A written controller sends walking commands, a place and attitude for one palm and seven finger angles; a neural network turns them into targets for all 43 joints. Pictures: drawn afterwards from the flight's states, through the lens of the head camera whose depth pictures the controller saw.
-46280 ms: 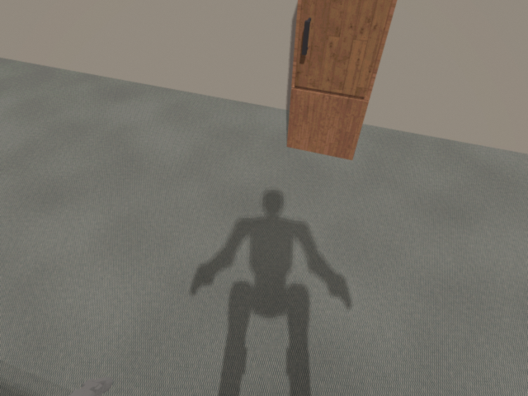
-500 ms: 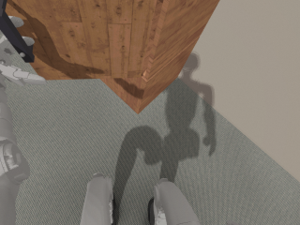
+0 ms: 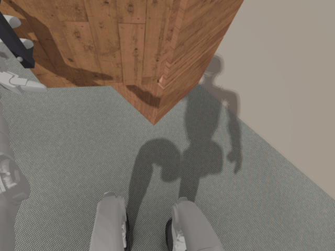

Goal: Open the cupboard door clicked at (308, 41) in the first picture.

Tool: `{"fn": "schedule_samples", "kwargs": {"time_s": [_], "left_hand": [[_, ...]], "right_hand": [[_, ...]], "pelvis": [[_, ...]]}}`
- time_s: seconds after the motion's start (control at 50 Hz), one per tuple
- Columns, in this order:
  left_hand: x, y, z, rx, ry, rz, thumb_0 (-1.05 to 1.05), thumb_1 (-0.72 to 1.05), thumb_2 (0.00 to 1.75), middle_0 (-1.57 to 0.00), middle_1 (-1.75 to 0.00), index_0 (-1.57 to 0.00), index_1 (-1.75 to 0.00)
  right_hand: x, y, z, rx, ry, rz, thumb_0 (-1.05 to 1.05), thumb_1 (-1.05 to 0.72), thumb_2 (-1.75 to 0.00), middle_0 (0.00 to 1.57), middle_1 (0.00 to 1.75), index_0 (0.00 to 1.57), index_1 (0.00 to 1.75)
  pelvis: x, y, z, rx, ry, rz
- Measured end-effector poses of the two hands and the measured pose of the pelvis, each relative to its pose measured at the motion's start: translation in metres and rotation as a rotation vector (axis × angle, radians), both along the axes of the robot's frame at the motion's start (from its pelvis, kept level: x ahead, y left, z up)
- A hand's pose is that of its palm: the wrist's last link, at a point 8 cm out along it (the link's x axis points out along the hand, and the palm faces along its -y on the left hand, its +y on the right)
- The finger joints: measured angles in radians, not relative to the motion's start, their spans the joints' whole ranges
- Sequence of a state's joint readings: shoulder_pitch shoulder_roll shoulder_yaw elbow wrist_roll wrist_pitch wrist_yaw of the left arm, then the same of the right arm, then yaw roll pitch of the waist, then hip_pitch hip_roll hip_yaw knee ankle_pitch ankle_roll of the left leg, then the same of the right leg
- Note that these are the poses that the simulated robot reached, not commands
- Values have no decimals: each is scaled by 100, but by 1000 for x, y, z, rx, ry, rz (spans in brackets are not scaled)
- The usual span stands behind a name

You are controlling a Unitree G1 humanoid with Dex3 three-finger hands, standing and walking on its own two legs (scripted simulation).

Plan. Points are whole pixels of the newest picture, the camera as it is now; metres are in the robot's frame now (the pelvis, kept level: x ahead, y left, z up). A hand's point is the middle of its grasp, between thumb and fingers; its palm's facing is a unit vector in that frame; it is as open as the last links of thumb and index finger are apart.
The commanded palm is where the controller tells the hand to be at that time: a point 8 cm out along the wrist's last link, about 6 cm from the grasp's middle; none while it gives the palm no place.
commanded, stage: close the thumb around the handle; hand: left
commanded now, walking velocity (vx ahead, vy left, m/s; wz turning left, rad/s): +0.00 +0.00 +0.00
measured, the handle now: (14, 33) +0.56 +0.30 +0.06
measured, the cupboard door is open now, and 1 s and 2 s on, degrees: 50 52 100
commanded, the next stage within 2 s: pull the door open along its arc in 0.66 s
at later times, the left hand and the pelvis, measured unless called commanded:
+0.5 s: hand (25, 58) +0.50 +0.27 +0.05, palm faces +0.11 -0.99 -0.02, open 6.8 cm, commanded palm +0.49 +0.30 +0.05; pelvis +0.00 +0.00 +0.01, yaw +0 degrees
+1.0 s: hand (26, 63) +0.49 +0.27 +0.05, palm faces +0.11 -0.99 -0.02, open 5.7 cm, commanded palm +0.45 +0.30 +0.05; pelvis +0.00 +0.00 +0.01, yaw +0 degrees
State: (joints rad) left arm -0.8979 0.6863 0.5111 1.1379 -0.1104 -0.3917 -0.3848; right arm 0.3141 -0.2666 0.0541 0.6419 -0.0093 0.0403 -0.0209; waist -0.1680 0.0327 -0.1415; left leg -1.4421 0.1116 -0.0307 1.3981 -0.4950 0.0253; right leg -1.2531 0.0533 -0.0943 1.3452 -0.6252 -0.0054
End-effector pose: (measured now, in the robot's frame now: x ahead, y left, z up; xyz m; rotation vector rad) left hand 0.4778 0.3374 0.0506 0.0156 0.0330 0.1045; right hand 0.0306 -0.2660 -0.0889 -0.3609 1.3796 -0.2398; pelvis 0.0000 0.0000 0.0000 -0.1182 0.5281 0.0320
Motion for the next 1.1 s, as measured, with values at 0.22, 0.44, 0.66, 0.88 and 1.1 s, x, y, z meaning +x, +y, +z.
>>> {"fn": "schedule_samples", "kwargs": {"time_s": [0.22, 0.44, 0.66, 0.88, 1.1], "left_hand": [[-1, -6, 0, 2, 19, 2, -1, -20, 43, -32, -123, -32, -123], [-2, -13, 7, 11, 5, -1, 0, 37, 68, -36, -129, -36, -129], [-1, -13, 6, 8, -3, 10, 1, 74, 83, -38, -133, -37, -134], [-3, -14, 6, 4, -5, 8, 1, 75, 82, -37, -135, -35, -135], [-33, -22, 6, -1, -2, -4, 1, 75, 77, -33, -133, -33, -135]], "right_hand": [[5, 2, 2, 12, -14, 2, 0, -91, -90, 21, 30, 21, 30], [4, 2, 0, 28, -12, -2, 0, -91, -90, 21, 30, 21, 30], [2, -5, -2, 18, -13, -6, 0, -91, -90, 21, 30, 21, 30], [2, -6, -2, 19, -18, -13, 0, -91, -90, 21, 30, 21, 30], [23, 4, 8, 68, -66, -28, 0, -91, -90, 21, 30, 21, 30]], "pelvis": [[1, 1, 4, 4, -8, -1], [2, -2, 5, 11, -15, 1], [1, -5, 3, 13, -12, -4], [0, -7, 2, 13, -12, -7], [12, -1, 18, 29, -32, -11]]}}
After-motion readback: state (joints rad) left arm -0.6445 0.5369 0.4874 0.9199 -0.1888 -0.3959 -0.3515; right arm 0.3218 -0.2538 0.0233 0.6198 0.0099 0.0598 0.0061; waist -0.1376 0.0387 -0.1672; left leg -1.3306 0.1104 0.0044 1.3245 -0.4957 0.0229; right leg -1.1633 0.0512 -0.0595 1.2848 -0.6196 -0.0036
